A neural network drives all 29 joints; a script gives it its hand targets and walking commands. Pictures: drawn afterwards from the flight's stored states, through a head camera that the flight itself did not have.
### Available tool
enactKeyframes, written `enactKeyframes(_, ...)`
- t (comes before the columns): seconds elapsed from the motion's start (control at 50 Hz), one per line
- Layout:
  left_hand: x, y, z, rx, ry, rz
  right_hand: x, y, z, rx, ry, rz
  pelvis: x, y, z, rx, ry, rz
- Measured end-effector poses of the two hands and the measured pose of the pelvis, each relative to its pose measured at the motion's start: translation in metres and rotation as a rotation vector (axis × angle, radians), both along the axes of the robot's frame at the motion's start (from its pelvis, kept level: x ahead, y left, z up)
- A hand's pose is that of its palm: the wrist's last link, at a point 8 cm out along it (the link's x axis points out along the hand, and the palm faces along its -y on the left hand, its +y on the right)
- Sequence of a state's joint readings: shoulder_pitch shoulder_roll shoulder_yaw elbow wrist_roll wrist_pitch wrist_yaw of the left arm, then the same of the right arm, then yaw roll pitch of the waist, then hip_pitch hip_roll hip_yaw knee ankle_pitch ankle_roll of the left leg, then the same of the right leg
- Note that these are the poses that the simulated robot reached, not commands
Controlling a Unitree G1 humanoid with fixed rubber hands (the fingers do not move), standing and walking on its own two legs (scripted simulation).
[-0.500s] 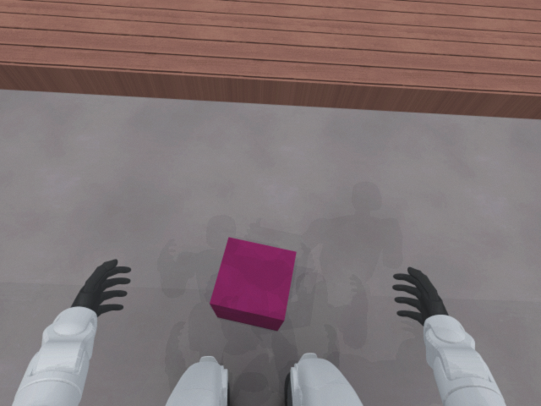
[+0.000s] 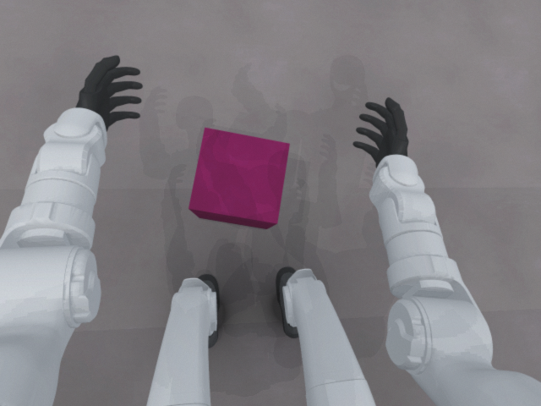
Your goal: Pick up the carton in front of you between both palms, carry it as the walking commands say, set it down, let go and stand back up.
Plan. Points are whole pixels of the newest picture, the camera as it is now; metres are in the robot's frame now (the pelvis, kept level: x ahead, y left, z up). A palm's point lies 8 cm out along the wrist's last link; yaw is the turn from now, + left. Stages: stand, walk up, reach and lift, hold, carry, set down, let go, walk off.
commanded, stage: reach and lift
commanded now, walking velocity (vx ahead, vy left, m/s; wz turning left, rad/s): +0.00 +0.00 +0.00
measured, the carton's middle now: (239, 184) +0.48 -0.01 -0.53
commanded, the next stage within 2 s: none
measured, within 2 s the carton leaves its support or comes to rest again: leaves its support in 1.82 s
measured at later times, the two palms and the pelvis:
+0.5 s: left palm (149, 144) +0.52 +0.17 -0.28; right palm (339, 172) +0.44 -0.20 -0.27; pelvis +0.01 +0.00 -0.11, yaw -3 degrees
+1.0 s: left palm (171, 168) +0.51 +0.16 -0.46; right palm (321, 185) +0.45 -0.21 -0.44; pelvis -0.04 -0.01 -0.27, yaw -4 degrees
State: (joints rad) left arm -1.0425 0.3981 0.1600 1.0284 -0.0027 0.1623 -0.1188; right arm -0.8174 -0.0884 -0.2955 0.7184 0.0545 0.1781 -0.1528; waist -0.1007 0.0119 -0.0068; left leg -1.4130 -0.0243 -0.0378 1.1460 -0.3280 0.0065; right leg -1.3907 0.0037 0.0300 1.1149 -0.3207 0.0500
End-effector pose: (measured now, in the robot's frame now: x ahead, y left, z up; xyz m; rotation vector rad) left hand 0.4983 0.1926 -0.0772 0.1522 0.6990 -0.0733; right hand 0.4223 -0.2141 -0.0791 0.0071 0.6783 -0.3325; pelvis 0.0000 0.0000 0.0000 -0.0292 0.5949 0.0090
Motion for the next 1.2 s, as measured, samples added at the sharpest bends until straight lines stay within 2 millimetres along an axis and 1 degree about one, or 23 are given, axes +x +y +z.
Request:
enactKeyframes(0.06, 0.019, -0.006, -0.006, -0.016, -0.016, -0.014, 0.015, 0.008, -0.008, 0.005, -0.016, -0.005, -0.005, 0.001, -0.01, -0.005, 0.035, 0.003)
enactKeyframes(0.12, 0.032, -0.011, -0.017, -0.019, -0.019, -0.023, 0.023, 0.014, -0.019, 0.003, -0.016, -0.011, -0.006, 0.002, -0.016, -0.009, 0.069, 0.005)
enactKeyframes(0.2, 0.037, -0.014, -0.039, -0.015, -0.005, -0.024, 0.025, 0.017, -0.038, 0.0, -0.004, -0.021, 0.0, 0.003, -0.022, -0.014, 0.117, 0.006)
enactKeyframes(0.28, 0.036, -0.015, -0.069, -0.015, 0.008, -0.015, 0.026, 0.017, -0.064, 0.0, 0.009, -0.023, 0.008, 0.004, -0.033, -0.019, 0.174, 0.006)
enactKeyframes(0.36, 0.032, -0.018, -0.109, -0.016, 0.02, 0.002, 0.026, 0.016, -0.101, 0.002, 0.029, -0.015, 0.015, 0.004, -0.055, -0.027, 0.236, 0.002)
enactKeyframes(0.44, 0.027, -0.02, -0.161, -0.015, 0.038, 0.021, 0.024, 0.014, -0.15, 0.003, 0.057, -0.009, 0.017, 0.002, -0.088, -0.035, 0.29, -0.006)
enactKeyframes(0.54, 0.017, -0.021, -0.229, -0.007, 0.031, 0.035, 0.016, 0.009, -0.214, -0.003, 0.067, -0.007, 0.009, 0.0, -0.134, -0.043, 0.314, -0.018)
enactKeyframes(0.6, 0.013, -0.02, -0.259, -0.004, 0.011, 0.034, 0.013, 0.007, -0.244, -0.005, 0.052, -0.004, 0.001, -0.002, -0.162, -0.043, 0.298, -0.024)
enactKeyframes(0.64, 0.012, -0.019, -0.274, -0.004, -0.005, 0.032, 0.014, 0.006, -0.258, -0.002, 0.036, -0.002, -0.005, -0.003, -0.179, -0.042, 0.276, -0.028)
enactKeyframes(0.72, 0.014, -0.019, -0.293, -0.005, -0.025, 0.032, 0.016, 0.007, -0.281, 0.009, 0.02, 0.002, -0.019, -0.005, -0.21, -0.038, 0.223, -0.034)
enactKeyframes(0.78, 0.014, -0.019, -0.308, -0.005, -0.006, 0.04, 0.016, 0.008, -0.299, 0.019, 0.043, 0.001, -0.029, -0.006, -0.227, -0.033, 0.189, -0.035)
enactKeyframes(0.92, 0.014, -0.026, -0.354, -0.003, 0.048, 0.043, 0.015, 0.014, -0.349, 0.034, 0.096, 0.013, -0.042, -0.006, -0.257, -0.028, 0.124, -0.037)
enactKeyframes(0.96, 0.014, -0.028, -0.369, -0.002, 0.056, 0.044, 0.017, 0.01, -0.361, 0.015, 0.115, 0.027, -0.043, -0.006, -0.263, -0.026, 0.111, -0.039)
enactKeyframes(1.02, 0.015, -0.032, -0.388, -0.015, 0.055, 0.047, 0.026, -0.004, -0.366, -0.022, 0.094, 0.017, -0.042, -0.005, -0.271, -0.027, 0.082, -0.041)
enactKeyframes(1.08, 0.015, -0.037, -0.397, -0.023, 0.043, 0.038, 0.028, -0.005, -0.37, -0.013, 0.091, 0.014, -0.038, -0.006, -0.276, -0.028, 0.065, -0.048)
enactKeyframes(1.14, 0.019, -0.042, -0.397, -0.023, 0.021, 0.023, 0.029, 0.001, -0.375, 0.004, 0.105, 0.027, -0.033, -0.006, -0.28, -0.028, 0.067, -0.053)
enactKeyframes(1.2, 0.025, -0.044, -0.39, -0.02, -0.003, 0.015, 0.034, 0.005, -0.372, 0.013, 0.087, 0.025, -0.03, -0.005, -0.282, -0.029, 0.071, -0.054)
